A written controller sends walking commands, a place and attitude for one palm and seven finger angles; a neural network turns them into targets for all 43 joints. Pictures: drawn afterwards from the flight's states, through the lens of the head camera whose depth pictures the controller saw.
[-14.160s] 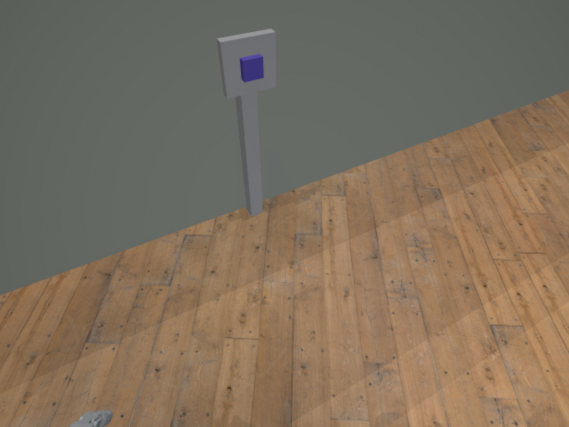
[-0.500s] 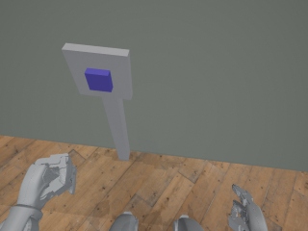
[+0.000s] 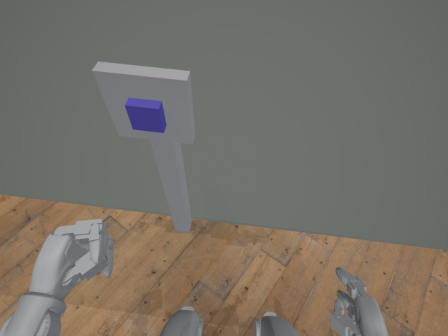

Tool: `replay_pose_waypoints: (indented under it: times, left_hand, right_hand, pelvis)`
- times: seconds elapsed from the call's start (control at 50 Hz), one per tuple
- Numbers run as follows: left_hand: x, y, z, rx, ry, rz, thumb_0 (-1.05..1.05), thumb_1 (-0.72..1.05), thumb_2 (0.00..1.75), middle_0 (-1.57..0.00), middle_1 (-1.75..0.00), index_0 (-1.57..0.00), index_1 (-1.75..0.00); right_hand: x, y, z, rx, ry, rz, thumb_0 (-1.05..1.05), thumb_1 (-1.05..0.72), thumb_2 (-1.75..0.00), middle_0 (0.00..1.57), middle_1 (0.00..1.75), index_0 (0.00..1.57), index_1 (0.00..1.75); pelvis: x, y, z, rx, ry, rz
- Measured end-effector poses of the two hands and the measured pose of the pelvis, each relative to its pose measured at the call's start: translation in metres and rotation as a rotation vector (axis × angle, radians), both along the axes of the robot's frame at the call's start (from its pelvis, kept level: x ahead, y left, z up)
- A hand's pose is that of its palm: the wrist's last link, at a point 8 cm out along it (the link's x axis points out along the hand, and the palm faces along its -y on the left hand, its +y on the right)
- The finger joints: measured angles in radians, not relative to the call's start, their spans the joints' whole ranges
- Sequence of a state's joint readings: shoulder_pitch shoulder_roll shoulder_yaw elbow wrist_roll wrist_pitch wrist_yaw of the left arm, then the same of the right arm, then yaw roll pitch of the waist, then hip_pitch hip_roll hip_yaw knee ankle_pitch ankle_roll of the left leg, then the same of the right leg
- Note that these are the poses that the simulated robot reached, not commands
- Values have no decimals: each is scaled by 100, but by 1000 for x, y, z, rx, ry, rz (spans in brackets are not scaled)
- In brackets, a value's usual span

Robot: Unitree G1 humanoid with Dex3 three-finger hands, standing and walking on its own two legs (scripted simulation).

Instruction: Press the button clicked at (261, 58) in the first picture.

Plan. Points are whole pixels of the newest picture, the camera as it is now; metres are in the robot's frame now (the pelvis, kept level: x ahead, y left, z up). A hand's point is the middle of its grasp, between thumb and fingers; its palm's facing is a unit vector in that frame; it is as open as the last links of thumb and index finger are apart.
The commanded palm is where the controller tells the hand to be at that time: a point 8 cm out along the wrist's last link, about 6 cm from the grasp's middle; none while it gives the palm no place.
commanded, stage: aim a knuckle at the button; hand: left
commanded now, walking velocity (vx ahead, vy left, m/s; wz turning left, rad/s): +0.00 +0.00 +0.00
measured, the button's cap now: (147, 114) +0.53 +0.20 +0.06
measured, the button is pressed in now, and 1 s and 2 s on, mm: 0 0 0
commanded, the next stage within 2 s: press the button with the knuckle in 1.78 s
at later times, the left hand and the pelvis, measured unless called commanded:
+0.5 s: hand (132, 204) +0.33 +0.19 +0.04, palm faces -0.08 -1.00 -0.02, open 3.1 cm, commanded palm +0.32 +0.24 +0.05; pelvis +0.00 +0.00 +0.00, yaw -1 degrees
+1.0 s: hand (155, 164) +0.43 +0.17 +0.03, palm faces -0.07 -1.00 -0.03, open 3.1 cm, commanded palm +0.41 +0.22 +0.03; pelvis +0.00 +0.00 -0.01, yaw -2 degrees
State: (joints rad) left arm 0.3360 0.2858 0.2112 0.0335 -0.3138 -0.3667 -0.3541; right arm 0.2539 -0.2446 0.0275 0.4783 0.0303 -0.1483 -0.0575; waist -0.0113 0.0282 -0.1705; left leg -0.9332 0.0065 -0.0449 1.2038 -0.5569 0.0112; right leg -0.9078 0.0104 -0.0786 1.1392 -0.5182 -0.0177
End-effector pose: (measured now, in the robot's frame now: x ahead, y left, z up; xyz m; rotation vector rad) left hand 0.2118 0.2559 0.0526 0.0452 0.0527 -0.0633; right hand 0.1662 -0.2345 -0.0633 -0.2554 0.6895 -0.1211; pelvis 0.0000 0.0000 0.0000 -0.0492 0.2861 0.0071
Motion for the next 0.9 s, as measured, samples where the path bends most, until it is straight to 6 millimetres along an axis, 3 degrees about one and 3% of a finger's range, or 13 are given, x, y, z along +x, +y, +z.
replay_pose_waypoints:
  times: [0.32, 0.9]
  left_hand:
    - [71, -9, -9, -15, -12, -13, 2, 89, 90, -130, -150, -130, -150]
    - [180, -31, -20, -18, -25, -9, 2, 90, 90, -130, -150, -130, -150]
  right_hand:
    - [-25, -10, -12, -17, 95, -39, 2, -90, -90, 20, 30, 21, 30]
    - [-77, -23, -41, -19, 335, -125, 1, -90, -90, 20, 30, 21, 30]
  pelvis:
    - [-3, -1, -1, 7, 21, -12]
    - [-3, 0, -7, 19, 83, -34]
